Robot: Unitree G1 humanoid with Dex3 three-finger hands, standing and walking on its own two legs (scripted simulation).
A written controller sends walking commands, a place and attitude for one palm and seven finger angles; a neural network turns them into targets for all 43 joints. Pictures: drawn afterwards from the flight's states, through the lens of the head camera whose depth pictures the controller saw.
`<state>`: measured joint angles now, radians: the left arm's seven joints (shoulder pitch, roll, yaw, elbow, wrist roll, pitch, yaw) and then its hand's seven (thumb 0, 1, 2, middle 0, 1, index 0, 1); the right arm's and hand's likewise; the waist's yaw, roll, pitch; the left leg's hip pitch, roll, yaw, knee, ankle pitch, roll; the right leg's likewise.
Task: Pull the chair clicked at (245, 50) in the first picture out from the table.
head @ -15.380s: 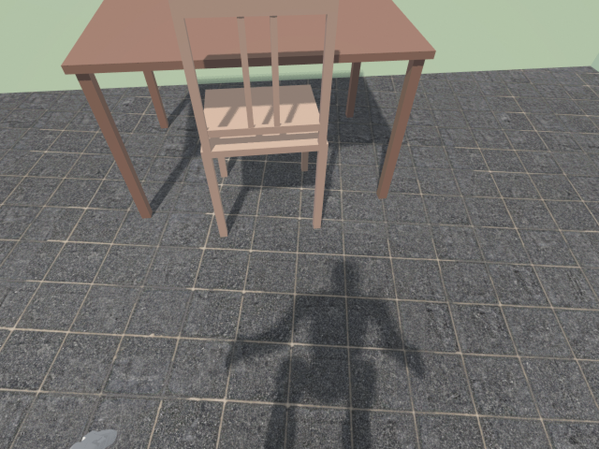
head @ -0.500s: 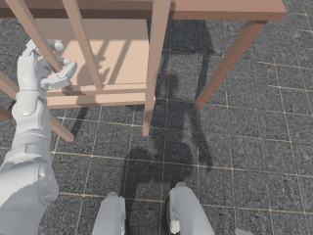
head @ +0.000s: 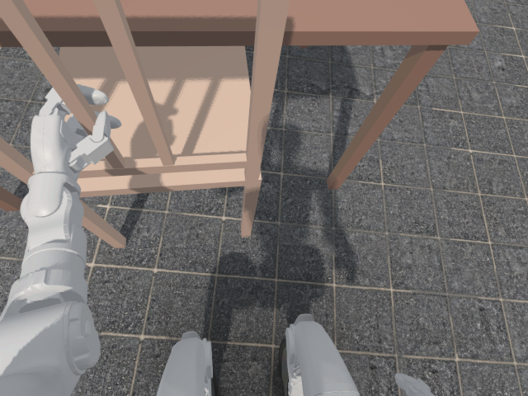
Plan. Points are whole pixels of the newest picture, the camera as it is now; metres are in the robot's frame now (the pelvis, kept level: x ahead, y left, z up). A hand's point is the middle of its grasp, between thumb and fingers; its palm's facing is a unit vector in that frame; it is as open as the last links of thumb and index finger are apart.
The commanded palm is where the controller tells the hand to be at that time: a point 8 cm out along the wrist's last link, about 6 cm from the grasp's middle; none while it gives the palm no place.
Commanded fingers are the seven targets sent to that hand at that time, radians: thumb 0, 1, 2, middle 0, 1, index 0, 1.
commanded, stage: hook a spindle and tug to test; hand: left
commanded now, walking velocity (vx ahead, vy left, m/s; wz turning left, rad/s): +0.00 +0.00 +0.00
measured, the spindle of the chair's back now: (77, 103) +0.51 +0.23 +0.06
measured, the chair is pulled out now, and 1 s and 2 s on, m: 0.01 0.08 0.22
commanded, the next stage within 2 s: step backward, pulling the chair out in 0.22 s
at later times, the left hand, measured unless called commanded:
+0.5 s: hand (107, 147) +0.46 +0.19 +0.03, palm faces +0.15 -0.98 -0.13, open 5.2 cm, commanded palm +0.43 +0.24 +0.04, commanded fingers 0.00 0.90 0.90 -0.50 -1.45 -0.50 -1.45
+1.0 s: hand (140, 178) +0.41 +0.14 +0.04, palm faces +0.05 -0.99 -0.15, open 5.0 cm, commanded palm +0.39 +0.19 +0.04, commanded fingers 0.00 0.90 0.90 -0.50 -1.45 -0.50 -1.45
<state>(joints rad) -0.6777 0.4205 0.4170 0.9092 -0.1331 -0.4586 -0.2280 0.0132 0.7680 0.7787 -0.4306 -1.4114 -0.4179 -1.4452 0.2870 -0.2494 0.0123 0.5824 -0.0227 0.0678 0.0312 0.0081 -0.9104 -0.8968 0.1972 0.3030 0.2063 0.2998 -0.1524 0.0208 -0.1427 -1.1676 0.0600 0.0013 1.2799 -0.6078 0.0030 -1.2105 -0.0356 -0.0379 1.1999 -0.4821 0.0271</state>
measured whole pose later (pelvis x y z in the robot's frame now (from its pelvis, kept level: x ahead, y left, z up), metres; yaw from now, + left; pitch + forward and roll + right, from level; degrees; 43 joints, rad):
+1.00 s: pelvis +0.00 +0.01 +0.10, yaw -1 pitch +12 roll -1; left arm -0.61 0.24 0.15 1.10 -0.05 -0.25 0.08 0.02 0.75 0.78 -0.30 -1.13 -0.49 -1.44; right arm 0.27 -0.23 -0.02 0.72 0.04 0.04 -0.11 0.01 -0.91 -0.90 0.20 0.30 0.21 0.30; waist -0.10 0.01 0.06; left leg -0.52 0.03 0.07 0.64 -0.33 0.01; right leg -0.58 -0.05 -0.02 0.58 -0.21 0.04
